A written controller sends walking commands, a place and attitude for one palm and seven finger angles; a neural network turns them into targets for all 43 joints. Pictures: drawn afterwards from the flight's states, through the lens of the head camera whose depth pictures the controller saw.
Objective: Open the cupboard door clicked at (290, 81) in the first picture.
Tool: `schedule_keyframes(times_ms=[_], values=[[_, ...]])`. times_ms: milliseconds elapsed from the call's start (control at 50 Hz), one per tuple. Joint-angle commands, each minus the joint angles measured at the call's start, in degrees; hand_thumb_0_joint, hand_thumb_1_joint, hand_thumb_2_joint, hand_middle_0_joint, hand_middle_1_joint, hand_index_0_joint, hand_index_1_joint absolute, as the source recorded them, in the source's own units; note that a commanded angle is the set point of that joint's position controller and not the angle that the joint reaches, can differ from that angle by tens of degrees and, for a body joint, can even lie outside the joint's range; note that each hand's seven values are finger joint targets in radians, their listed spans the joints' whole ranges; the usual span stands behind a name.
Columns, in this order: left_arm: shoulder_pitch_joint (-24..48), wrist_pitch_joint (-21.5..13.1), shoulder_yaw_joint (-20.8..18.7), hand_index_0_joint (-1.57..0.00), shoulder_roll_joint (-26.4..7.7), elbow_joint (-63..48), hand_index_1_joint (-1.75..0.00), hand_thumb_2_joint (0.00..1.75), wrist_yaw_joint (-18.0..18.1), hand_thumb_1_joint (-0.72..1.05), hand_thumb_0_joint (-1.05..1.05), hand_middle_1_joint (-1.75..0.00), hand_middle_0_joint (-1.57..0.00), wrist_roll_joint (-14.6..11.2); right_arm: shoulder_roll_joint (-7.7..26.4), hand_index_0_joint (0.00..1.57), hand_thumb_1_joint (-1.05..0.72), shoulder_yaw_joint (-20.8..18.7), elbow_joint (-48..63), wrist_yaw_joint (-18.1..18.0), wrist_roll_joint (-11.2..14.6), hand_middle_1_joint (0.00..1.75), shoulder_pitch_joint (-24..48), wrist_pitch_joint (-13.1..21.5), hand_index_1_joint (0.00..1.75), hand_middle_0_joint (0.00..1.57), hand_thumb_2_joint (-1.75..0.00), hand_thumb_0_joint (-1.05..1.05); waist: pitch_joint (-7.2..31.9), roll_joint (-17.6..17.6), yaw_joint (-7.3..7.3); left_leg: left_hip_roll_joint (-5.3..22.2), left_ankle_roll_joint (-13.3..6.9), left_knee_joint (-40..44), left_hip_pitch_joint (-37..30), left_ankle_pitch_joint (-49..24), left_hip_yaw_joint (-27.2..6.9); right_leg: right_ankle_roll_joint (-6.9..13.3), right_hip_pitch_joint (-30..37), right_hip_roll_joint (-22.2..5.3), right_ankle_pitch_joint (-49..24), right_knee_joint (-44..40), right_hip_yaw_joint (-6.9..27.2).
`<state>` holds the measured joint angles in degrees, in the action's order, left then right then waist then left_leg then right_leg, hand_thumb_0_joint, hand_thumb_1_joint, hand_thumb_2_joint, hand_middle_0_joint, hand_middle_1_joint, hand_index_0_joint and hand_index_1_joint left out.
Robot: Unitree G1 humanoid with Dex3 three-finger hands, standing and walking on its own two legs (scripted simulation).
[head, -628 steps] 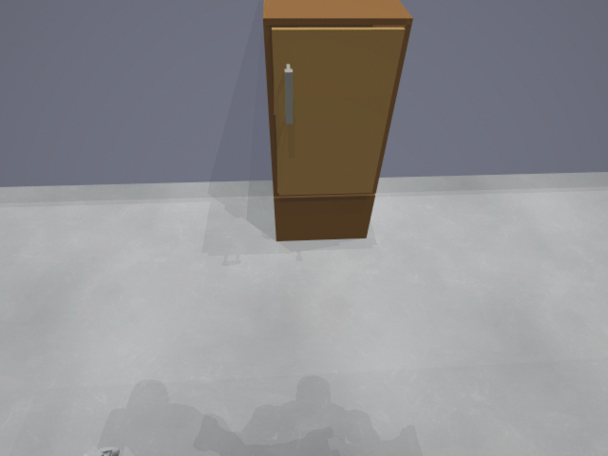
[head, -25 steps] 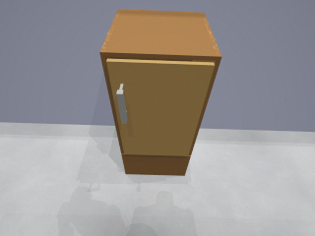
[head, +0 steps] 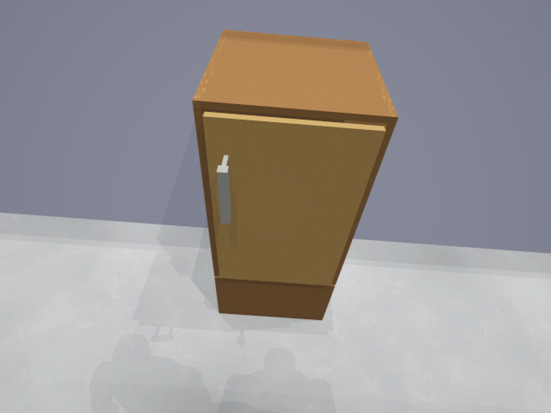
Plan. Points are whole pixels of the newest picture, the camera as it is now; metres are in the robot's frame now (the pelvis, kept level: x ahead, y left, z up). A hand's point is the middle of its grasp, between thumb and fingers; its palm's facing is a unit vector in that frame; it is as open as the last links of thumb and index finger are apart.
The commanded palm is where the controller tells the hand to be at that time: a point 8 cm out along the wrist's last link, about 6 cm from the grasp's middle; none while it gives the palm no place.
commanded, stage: look again from close up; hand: left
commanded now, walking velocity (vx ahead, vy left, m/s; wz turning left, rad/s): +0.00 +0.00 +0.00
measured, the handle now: (225, 190) +0.58 +0.15 -0.05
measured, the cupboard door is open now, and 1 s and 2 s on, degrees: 0 0 0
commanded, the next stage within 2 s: shuffle to correct the standing spot in 0.28 s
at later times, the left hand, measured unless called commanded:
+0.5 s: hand out of the picture -0.04 +0.15 -0.18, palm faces +0.02 -0.99 -0.14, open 7.4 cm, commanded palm none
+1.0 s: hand out of the picture +0.04 +0.13 -0.18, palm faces +0.02 -0.98 -0.19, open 7.3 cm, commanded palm none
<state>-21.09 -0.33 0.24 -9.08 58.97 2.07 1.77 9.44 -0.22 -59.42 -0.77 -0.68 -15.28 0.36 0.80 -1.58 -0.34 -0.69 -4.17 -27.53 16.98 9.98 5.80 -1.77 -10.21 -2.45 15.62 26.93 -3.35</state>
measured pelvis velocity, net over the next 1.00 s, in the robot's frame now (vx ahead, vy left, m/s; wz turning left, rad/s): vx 0.03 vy -0.03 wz -0.02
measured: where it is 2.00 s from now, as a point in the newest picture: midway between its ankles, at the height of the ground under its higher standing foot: outside the picture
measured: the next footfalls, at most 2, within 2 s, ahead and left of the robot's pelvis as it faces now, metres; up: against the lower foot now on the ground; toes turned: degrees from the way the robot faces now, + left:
none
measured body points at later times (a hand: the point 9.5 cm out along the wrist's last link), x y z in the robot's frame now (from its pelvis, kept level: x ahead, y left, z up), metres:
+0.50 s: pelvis +0.00 +0.00 +0.00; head +0.00 +0.01 +0.45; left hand -0.04 +0.20 -0.16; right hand -0.01 -0.22 -0.15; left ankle +0.06 +0.07 -0.74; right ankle -0.01 -0.14 -0.74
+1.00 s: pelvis +0.03 -0.03 +0.00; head +0.01 -0.03 +0.45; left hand +0.04 +0.18 -0.16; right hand +0.05 -0.26 -0.16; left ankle +0.06 +0.07 -0.74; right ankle -0.01 -0.14 -0.74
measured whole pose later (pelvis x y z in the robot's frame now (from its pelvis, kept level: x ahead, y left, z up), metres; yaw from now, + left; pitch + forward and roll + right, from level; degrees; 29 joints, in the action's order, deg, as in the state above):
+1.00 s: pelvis +0.03 -0.03 +0.00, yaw -1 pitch -1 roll +0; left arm -19.5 -1.2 -0.1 -8.0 59.8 2.8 1.6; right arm 9.3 0.1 -61.0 -1.9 -0.8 -16.4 0.6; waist 1.4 -0.2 0.1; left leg 1.3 -1.3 -32.2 15.7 15.1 4.3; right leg 0.7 -8.5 -0.4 20.3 30.3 -4.0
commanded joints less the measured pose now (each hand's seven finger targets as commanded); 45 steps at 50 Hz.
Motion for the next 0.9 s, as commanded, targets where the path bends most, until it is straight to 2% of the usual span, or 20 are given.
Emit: schedule_keyframes(times_ms=[0,80,360,380,420,500,540,560,580,600,620,640,660,680,700,740,760,800,840,880], values=[[-4.33,-0.66,-0.73,-0.20,-4.61,-1.06,-0.30,0.90,0.29,0.90,0.00,-0.30,-0.20,-0.30,6.70,0.20,-0.90,-1.07,1.77,-0.17,0.03,0.30,-2.14,1.11,0.30,0.20,-0.90,0.00,-4.54,2.16,0.34,7.89,1.26,10.56,-0.34,9.44,-10.76,3.24,-3.90,-3.17,-1.98,-5.00,3.65],[-4.69,-0.75,-0.72,-0.20,-4.48,-0.45,-0.30,0.90,0.31,0.90,0.00,-0.30,-0.20,-0.32,6.43,0.20,-0.90,-1.00,1.02,-0.18,0.10,0.30,-2.37,1.10,0.30,0.20,-0.90,0.00,-4.63,0.87,0.26,7.65,1.34,10.36,-0.53,8.65,-10.40,3.22,-3.61,-3.46,-2.15,-5.68,3.89],[-6.42,-0.55,-0.65,-0.20,-2.91,1.18,-0.30,0.90,0.50,0.90,0.00,-0.30,-0.20,-0.37,5.04,0.20,-0.90,-1.03,-1.34,-0.33,0.13,0.30,-3.99,0.76,0.30,0.20,-0.90,0.00,-5.61,2.55,0.04,7.95,1.46,12.38,0.36,12.15,-10.95,3.23,-3.50,-2.99,-0.98,-5.67,3.33],[-7.01,-0.65,-0.55,-0.20,-2.57,1.62,-0.30,0.90,0.43,0.90,0.00,-0.30,-0.20,-0.44,4.68,0.20,-0.90,-0.96,-1.67,-0.38,0.10,0.30,-4.20,0.86,0.30,0.20,-0.90,0.00,-4.33,2.18,0.12,8.26,1.42,12.51,-0.74,12.61,-11.02,3.13,-3.20,-2.78,-0.81,-5.68,3.09],[-7.50,-0.40,-0.55,-0.20,-2.01,1.93,-0.30,0.90,0.27,0.90,0.00,-0.30,-0.20,-0.29,4.89,0.20,-0.90,-1.28,-2.12,-0.56,0.03,0.30,-4.71,0.64,0.30,0.20,-0.90,0.00,-4.79,1.85,0.26,9.32,1.13,13.33,-0.87,16.93,-11.87,3.00,-4.18,-1.86,1.97,-4.64,2.19],[-8.33,0.88,-1.30,-0.20,-0.96,1.12,-0.30,0.90,-0.57,0.90,0.00,-0.30,-0.20,0.35,7.26,0.20,-0.90,-2.80,-1.64,-1.14,-0.39,0.30,-5.01,0.03,0.30,0.20,-0.90,0.00,-6.85,5.40,0.19,13.45,-0.93,17.14,2.41,27.19,-15.75,3.20,-6.82,0.67,5.78,1.21,-0.79],[-8.95,1.23,-1.65,-0.20,-0.59,0.83,-0.30,0.90,-0.98,0.90,0.00,-0.30,-0.20,0.48,7.69,0.20,-0.90,-3.33,-1.31,-1.37,-0.50,0.30,-4.88,0.02,0.30,0.20,-0.90,0.00,-6.82,6.06,-0.18,14.80,-2.02,17.13,3.92,27.92,-16.33,3.45,-6.45,0.98,5.68,2.70,-1.21],[-9.53,1.24,-1.82,-0.20,-0.26,0.74,-0.30,0.90,-1.13,0.90,0.00,-0.30,-0.20,0.48,7.47,0.20,-0.90,-3.46,-1.07,-1.42,-0.59,0.30,-4.74,0.03,0.30,0.20,-0.90,0.00,-6.61,5.26,-0.36,14.68,-2.13,16.59,4.42,27.35,-16.03,3.65,-5.66,1.21,5.47,1.98,-1.12],[-10.11,1.04,-1.89,-0.20,0.10,0.83,-0.30,0.90,-1.15,0.90,0.00,-0.30,-0.20,0.41,7.00,0.20,-0.90,-3.38,-0.98,-1.38,-0.57,0.30,-4.40,0.06,0.30,0.20,-0.90,0.00,-6.48,4.54,-0.90,13.70,-1.70,14.97,5.79,25.57,-14.20,3.73,-3.57,0.78,4.35,-0.38,-0.56],[-11.05,0.95,-0.93,-0.20,-3.37,3.16,-0.30,0.90,1.15,0.90,0.00,-0.30,-0.20,1.02,9.31,0.20,-0.90,-3.21,3.12,-1.14,-0.47,0.30,2.04,-0.77,0.30,0.20,-0.90,0.00,-11.35,3.69,-2.58,6.95,3.01,2.90,8.81,17.08,-2.51,4.26,-5.26,-0.35,1.54,-3.89,0.51],[-11.38,-0.28,-1.39,-0.20,-4.91,2.04,-0.30,0.90,0.93,0.90,0.00,-0.30,-0.20,0.60,4.74,0.20,-0.90,-1.89,5.48,-0.13,-0.62,0.30,4.18,-0.43,0.30,0.20,-0.90,0.00,-10.17,-0.56,-2.78,4.00,4.71,-4.38,7.29,15.56,-1.19,6.18,-7.40,-5.48,8.15,-11.15,8.90],[-6.72,-1.23,-1.13,-0.20,-6.40,0.29,-0.30,0.90,1.08,0.90,0.00,-0.30,-0.20,0.01,1.33,0.20,-0.90,-1.26,5.20,0.35,-0.82,0.30,-1.66,-0.46,0.30,0.20,-0.90,0.00,-4.56,-5.38,1.80,2.59,3.87,-9.54,3.25,13.22,-1.75,7.65,-9.32,-8.82,18.48,-13.41,13.68],[-2.99,-1.87,-1.48,-0.20,-5.88,-1.09,-0.30,0.90,1.20,0.90,0.00,-0.30,-0.20,-0.34,1.31,0.20,-0.90,-1.11,4.32,0.53,-0.89,0.30,-3.71,-0.23,0.30,0.20,-0.90,0.00,-3.34,-5.11,2.98,2.56,3.29,-10.15,0.74,7.83,-2.86,8.12,-10.06,-8.82,11.71,-12.57,12.18],[-1.28,-2.19,-1.49,-0.20,-5.59,-1.47,-0.30,0.90,1.14,0.90,0.00,-0.30,-0.20,-0.46,0.90,0.20,-0.90,-0.76,3.51,0.50,-0.55,0.30,-5.39,0.31,0.30,0.20,-0.90,0.00,-1.82,-3.44,3.72,2.89,3.13,-7.00,-2.10,4.67,-3.29,8.02,-9.45,-7.61,4.93,-10.01,9.64],[-1.57,-2.48,-1.40,-0.20,-4.53,-0.90,-0.30,0.90,0.97,0.90,0.00,-0.30,-0.20,-0.50,1.22,0.20,-0.90,-0.55,3.02,0.29,-0.41,0.30,-6.02,0.95,0.30,0.20,-0.90,0.00,-1.00,-1.03,3.34,3.52,2.95,-3.79,-4.38,1.14,-4.31,7.38,-8.64,-6.24,-0.92,-6.98,7.96],[-3.18,-1.95,-1.24,-0.20,-3.43,-0.24,-0.30,0.90,0.82,0.90,0.00,-0.30,-0.20,-0.37,3.13,0.20,-0.90,-0.51,2.40,-0.18,-0.36,0.30,-6.43,1.61,0.30,0.20,-0.90,0.00,-3.19,5.40,1.99,6.71,1.86,-0.85,-3.50,-5.20,-7.34,5.95,-7.45,-3.00,-4.02,-2.21,4.38],[-4.42,-1.70,-1.23,-0.20,-3.27,0.28,-0.30,0.90,0.71,0.90,0.00,-0.30,-0.20,-0.37,3.84,0.20,-0.90,-0.51,2.26,-0.51,-0.26,0.30,-6.04,1.64,0.30,0.20,-0.90,0.00,-3.20,5.95,1.23,7.82,1.06,0.19,-2.35,-6.69,-8.88,5.35,-6.01,-2.19,-4.35,-1.07,3.49],[-5.50,-1.59,-1.03,-0.20,-2.79,0.78,-0.30,0.90,0.59,0.90,0.00,-0.30,-0.20,-0.53,4.33,0.20,-0.90,-0.54,2.24,-0.92,-0.18,0.30,-4.87,1.63,0.30,0.20,-0.90,0.00,-3.92,1.32,0.35,7.81,0.68,-0.04,-0.60,-8.15,-8.47,4.85,-4.06,-2.28,-7.63,-1.37,3.67],[-5.37,-1.60,-1.05,-0.20,-3.08,0.66,-0.30,0.90,0.65,0.90,0.00,-0.30,-0.20,-0.52,4.28,0.20,-0.90,-0.30,1.73,-1.01,-0.13,0.30,-4.81,1.74,0.30,0.20,-0.90,0.00,-3.72,-0.96,0.42,7.30,0.94,-0.63,-1.20,-10.50,-7.41,4.67,-2.97,-2.82,-11.32,-1.48,3.89],[-4.67,-1.60,-1.15,-0.20,-3.53,0.19,-0.30,0.90,0.71,0.90,0.00,-0.30,-0.20,-0.65,4.21,0.20,-0.90,-0.24,1.30,-1.09,-0.15,0.30,-4.53,1.73,0.30,0.20,-0.90,0.00,-3.04,-1.16,0.53,6.82,1.35,-0.62,-1.97,-10.95,-6.78,4.53,-2.09,-3.32,-14.31,-1.64,4.35]])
